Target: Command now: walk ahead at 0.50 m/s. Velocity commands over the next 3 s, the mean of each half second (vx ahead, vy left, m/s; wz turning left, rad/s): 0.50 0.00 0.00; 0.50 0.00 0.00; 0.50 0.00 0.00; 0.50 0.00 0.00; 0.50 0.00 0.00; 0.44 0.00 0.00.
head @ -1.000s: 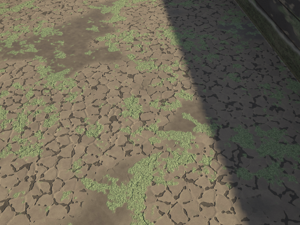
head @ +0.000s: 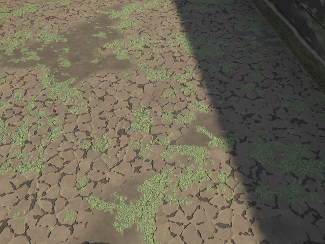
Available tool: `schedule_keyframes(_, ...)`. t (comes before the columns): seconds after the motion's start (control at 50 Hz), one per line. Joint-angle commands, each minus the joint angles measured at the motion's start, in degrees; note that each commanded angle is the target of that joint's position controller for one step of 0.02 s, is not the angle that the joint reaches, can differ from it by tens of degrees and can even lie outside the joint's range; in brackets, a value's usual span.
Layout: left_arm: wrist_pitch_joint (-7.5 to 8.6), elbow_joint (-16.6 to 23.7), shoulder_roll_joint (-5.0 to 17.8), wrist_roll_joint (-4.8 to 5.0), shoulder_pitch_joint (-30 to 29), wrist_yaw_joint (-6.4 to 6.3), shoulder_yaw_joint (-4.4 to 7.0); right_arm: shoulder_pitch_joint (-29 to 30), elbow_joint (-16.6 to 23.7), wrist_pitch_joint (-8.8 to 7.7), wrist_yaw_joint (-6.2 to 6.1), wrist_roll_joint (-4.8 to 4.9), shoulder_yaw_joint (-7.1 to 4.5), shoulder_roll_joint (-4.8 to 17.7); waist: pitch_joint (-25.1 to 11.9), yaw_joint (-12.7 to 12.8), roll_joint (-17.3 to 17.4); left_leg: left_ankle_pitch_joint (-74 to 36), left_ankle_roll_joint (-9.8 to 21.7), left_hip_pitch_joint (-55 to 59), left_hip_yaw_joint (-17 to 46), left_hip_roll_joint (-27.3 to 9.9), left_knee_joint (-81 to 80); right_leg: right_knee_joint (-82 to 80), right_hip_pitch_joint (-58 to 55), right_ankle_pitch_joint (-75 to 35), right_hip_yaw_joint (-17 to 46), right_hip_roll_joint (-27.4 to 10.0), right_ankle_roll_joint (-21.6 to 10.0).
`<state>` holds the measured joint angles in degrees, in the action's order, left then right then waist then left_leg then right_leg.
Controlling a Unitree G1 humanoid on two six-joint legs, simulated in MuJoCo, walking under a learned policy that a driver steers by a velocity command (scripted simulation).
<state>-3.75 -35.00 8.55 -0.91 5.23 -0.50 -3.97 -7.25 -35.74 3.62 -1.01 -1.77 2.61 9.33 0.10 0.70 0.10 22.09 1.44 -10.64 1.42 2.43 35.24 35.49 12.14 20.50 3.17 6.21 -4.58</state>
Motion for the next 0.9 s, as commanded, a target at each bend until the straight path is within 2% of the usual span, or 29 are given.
schedule_keyframes(0.02, 0.89, 5.34, 3.77, 0.1, -5.63, -0.26, 1.09, 4.38, 4.98, -1.06, -0.09, -0.06, -0.99, 3.74, -3.28, -0.22, -0.7, -12.51, 0.98, 3.59, 3.31, -3.14, -3.19, -7.06, 3.32, -15.19, 7.11, -6.77, -0.74)
schedule_keyframes(0.04, 1.1, 6.85, 3.5, -0.36, -8.02, 0.54, 0.91, 7.05, 6.39, -0.59, -0.06, 0.47, -1.05, 4.25, -0.84, 0.69, -0.13, -23.12, 0.82, 1.53, 4.24, -4.26, -2.39, -4.56, 4.19, -23.86, 4.47, -6.74, -0.37)
schedule_keyframes(0.06, 1.1, 4.97, 3.53, -0.13, -3.94, -0.05, 1.07, 3.99, 4.85, -0.91, -0.17, -0.13, -1.22, 3.99, -6.4, 0.21, -0.03, -14.05, 1.07, 5.12, 3.5, -3.4, -2.56, -6.45, 2.31, -16.12, 6.57, -6.63, -0.52)
schedule_keyframes(0.12, 0.91, 5.4, 3.72, 0.1, -5.61, -0.24, 1.06, 4.43, 4.99, -1.05, -0.08, -0.07, -0.98, 3.68, -3.3, -0.22, -0.75, -12.36, 0.95, 3.53, 3.32, -3.11, -3.16, -7.09, 3.33, -15.12, 7.07, -6.82, -0.75)
schedule_keyframes(0.14, 1.12, 6.91, 3.45, -0.36, -8.01, 0.55, 0.89, 7.11, 6.41, -0.58, -0.04, 0.45, -1.04, 4.21, -0.85, 0.69, -0.17, -22.97, 0.79, 1.47, 4.25, -4.23, -2.37, -4.59, 4.2, -23.78, 4.42, -6.78, -0.38)
schedule_keyframes(0.16, 1.13, 5.02, 3.48, -0.13, -3.92, -0.04, 1.05, 4.04, 4.86, -0.91, -0.16, -0.14, -1.21, 3.95, -6.43, 0.21, -0.07, -13.92, 1.04, 5.08, 3.52, -3.38, -2.54, -6.48, 2.32, -16.04, 6.53, -6.68, -0.53)
schedule_keyframes(0.22, 0.94, 5.45, 3.68, 0.1, -5.59, -0.23, 1.04, 4.49, 5.0, -1.05, -0.07, -0.08, -0.96, 3.64, -3.3, -0.21, -0.76, -12.26, 0.93, 3.48, 3.34, -3.09, -3.14, -7.12, 3.35, -15.02, 7.01, -6.86, -0.75)
schedule_keyframes(0.24, 1.15, 6.96, 3.41, -0.37, -7.99, 0.57, 0.86, 7.17, 6.42, -0.57, -0.03, 0.44, -1.03, 4.17, -0.84, 0.7, -0.17, -22.88, 0.77, 1.4, 4.26, -4.21, -2.35, -4.62, 4.22, -23.7, 4.37, -6.82, -0.39)
schedule_keyframes(0.26, 1.15, 5.07, 3.45, -0.13, -3.89, -0.02, 1.03, 4.09, 4.86, -0.91, -0.15, -0.14, -1.19, 3.91, -6.44, 0.22, -0.08, -13.82, 1.02, 5.03, 3.55, -3.36, -2.52, -6.5, 2.33, -15.96, 6.47, -6.72, -0.54)
schedule_keyframes(0.32, 0.97, 5.5, 3.64, 0.1, -5.55, -0.21, 1.02, 4.53, 5.0, -1.05, -0.06, -0.08, -0.95, 3.61, -3.3, -0.2, -0.76, -12.19, 0.91, 3.43, 3.37, -3.07, -3.12, -7.13, 3.37, -14.94, 6.95, -6.9, -0.76)
schedule_keyframes(0.34, 1.17, 7.02, 3.37, -0.37, -7.96, 0.58, 0.85, 7.22, 6.43, -0.57, -0.02, 0.43, -1.01, 4.15, -0.83, 0.71, -0.17, -22.81, 0.75, 1.34, 4.28, -4.19, -2.33, -4.63, 4.22, -23.64, 4.32, -6.85, -0.4)
schedule_keyframes(0.36, 1.18, 5.12, 3.41, -0.14, -3.84, -0.01, 1.01, 4.12, 4.86, -0.91, -0.15, -0.14, -1.18, 3.88, -6.45, 0.23, -0.08, -13.76, 1.01, 4.98, 3.57, -3.34, -2.5, -6.51, 2.33, -15.91, 6.4, -6.76, -0.54)
schedule_keyframes(0.42, 0.99, 5.54, 3.61, 0.1, -5.5, -0.21, 1.01, 4.55, 5.0, -1.04, -0.06, -0.08, -0.94, 3.59, -3.3, -0.19, -0.76, -12.15, 0.9, 3.39, 3.39, -3.05, -3.09, -7.14, 3.36, -14.91, 6.89, -6.94, -0.76)
schedule_keyframes(0.44, 1.19, 7.06, 3.34, -0.38, -7.91, 0.59, 0.83, 7.25, 6.43, -0.57, -0.02, 0.42, -1.0, 4.13, -0.83, 0.72, -0.17, -22.78, 0.74, 1.29, 4.3, -4.17, -2.31, -4.63, 4.22, -23.62, 4.26, -6.89, -0.41)
schedule_keyframes(0.46, 1.2, 5.16, 3.38, -0.14, -3.79, -0.01, 1.0, 4.13, 4.86, -0.91, -0.14, -0.14, -1.16, 3.85, -6.46, 0.24, -0.1, -13.73, 0.99, 4.94, 3.59, -3.32, -2.47, -6.5, 2.32, -15.9, 6.33, -6.8, -0.55)
schedule_keyframes(0.52, 1.01, 5.57, 3.59, 0.1, -5.43, -0.2, 1.0, 4.57, 4.99, -1.04, -0.06, -0.09, -0.93, 3.57, -3.31, -0.18, -0.76, -12.14, 0.89, 3.35, 3.41, -3.03, -3.06, -7.13, 3.35, -14.91, 6.82, -6.98, -0.77)
schedule_keyframes(0.54, 1.21, 7.1, 3.31, -0.39, -7.86, 0.59, 0.82, 7.26, 6.42, -0.56, -0.02, 0.41, -0.99, 4.11, -0.83, 0.73, -0.17, -22.78, 0.72, 1.24, 4.32, -4.14, -2.28, -4.62, 4.21, -23.62, 4.2, -6.92, -0.42)
schedule_keyframes(0.56, 1.21, 5.19, 3.36, -0.14, -3.73, 0.0, 0.99, 4.14, 4.85, -0.9, -0.14, -0.15, -1.15, 3.83, -6.48, 0.25, -0.11, -13.73, 0.98, 4.91, 3.61, -3.3, -2.43, -6.48, 2.3, -15.94, 6.26, -6.84, -0.55)
schedule_keyframes(0.62, 1.02, 5.6, 3.56, 0.09, -5.37, -0.2, 0.99, 4.57, 4.98, -1.04, -0.06, -0.09, -0.92, 3.56, -3.32, -0.18, -0.77, -12.15, 0.88, 3.32, 3.43, -3.01, -3.02, -7.11, 3.33, -14.96, 6.75, -7.01, -0.78)
schedule_keyframes(0.64, 1.22, 7.13, 3.29, -0.39, -7.8, 0.59, 0.81, 7.27, 6.41, -0.56, -0.02, 0.4, -0.98, 4.1, -0.83, 0.74, -0.17, -22.8, 0.71, 1.2, 4.33, -4.12, -2.24, -4.6, 4.19, -23.66, 4.13, -6.96, -0.43)
schedule_keyframes(0.66, 1.48, 6.63, 3.03, -0.86, -6.16, 0.81, 0.87, 6.82, 6.16, -0.4, -0.02, 0.17, -1.16, 4.16, -3.99, 1.23, 0.2, -24.54, 0.92, 2.67, 4.69, -4.52, -1.64, -3.97, 3.04, -24.46, 3.75, -6.83, -0.3)
schedule_keyframes(0.68, 1.47, 4.96, 3.3, -0.14, -2.99, 0.06, 0.95, 3.85, 4.91, -0.85, -0.17, -0.18, -1.2, 3.73, -7.99, 0.17, 0.02, -14.17, 0.92, 5.56, 3.55, -3.25, -2.12, -6.16, 1.73, -16.5, 6.0, -6.84, -0.47)
schedule_keyframes(0.7, 1.31, 5.33, 3.5, 0.12, -4.62, -0.13, 0.94, 4.39, 5.17, -0.9, -0.11, -0.15, -0.98, 3.36, -4.86, -0.3, -0.72, -12.45, 0.72, 3.99, 3.28, -2.92, -2.66, -6.84, 2.92, -15.6, 6.45, -7.01, -0.63)
schedule_keyframes(0.74, 1.04, 5.72, 3.49, 0.2, -5.54, -0.2, 0.95, 4.89, 5.09, -0.94, -0.05, -0.13, -0.96, 3.5, -3.31, -0.26, -0.85, -11.34, 0.72, 3.13, 3.31, -2.81, -2.92, -7.23, 3.39, -14.97, 6.87, -7.26, -0.83)
schedule_keyframes(0.82, 0.98, 5.72, 3.57, 0.09, -5.12, -0.15, 0.98, 4.64, 4.97, -1.04, -0.01, -0.07, -0.89, 3.58, -2.85, -0.14, -0.84, -11.97, 0.81, 3.09, 3.52, -2.98, -2.99, -7.39, 3.77, -14.38, 6.67, -7.08, -0.75)
schedule_keyframes(0.84, 1.29, 7.2, 3.31, -0.47, -7.57, 0.64, 0.82, 7.22, 6.34, -0.62, 0.02, 0.41, -0.92, 4.05, -0.82, 0.78, -0.24, -22.97, 0.72, 1.17, 4.48, -4.21, -2.27, -4.66, 4.31, -23.2, 4.03, -6.94, -0.43)
schedule_keyframes(0.86, 1.59, 6.69, 3.04, -0.93, -5.94, 0.84, 0.89, 6.77, 6.08, -0.5, -0.02, 0.17, -1.15, 4.19, -4.12, 1.26, 0.35, -24.83, 0.97, 2.7, 4.87, -4.6, -1.69, -4.02, 2.91, -24.15, 3.65, -6.85, -0.31)
schedule_keyframes(0.88, 1.56, 5.02, 3.3, -0.18, -2.78, 0.08, 0.95, 3.9, 4.85, -0.93, -0.19, -0.13, -1.18, 3.74, -8.02, 0.24, 0.2, -14.39, 0.97, 5.56, 3.67, -3.29, -2.12, -6.16, 1.68, -16.3, 5.82, -6.86, -0.46)
schedule_keyframes(0.9, 1.37, 5.39, 3.48, 0.1, -4.43, -0.11, 0.94, 4.47, 5.11, -0.96, -0.13, -0.11, -0.96, 3.36, -4.86, -0.23, -0.54, -12.68, 0.77, 3.96, 3.38, -2.94, -2.65, -6.81, 2.86, -15.49, 6.26, -7.02, -0.61)
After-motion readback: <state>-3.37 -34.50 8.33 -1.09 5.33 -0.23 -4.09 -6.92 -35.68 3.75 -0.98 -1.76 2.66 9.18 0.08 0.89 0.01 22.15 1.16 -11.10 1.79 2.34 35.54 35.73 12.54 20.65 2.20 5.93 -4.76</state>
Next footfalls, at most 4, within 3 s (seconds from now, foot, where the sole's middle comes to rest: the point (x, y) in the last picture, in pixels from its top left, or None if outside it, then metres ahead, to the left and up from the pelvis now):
none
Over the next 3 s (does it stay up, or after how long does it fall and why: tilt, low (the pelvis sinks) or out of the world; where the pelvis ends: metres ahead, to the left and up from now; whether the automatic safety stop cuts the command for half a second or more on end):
stays up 0.00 -0.01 0.01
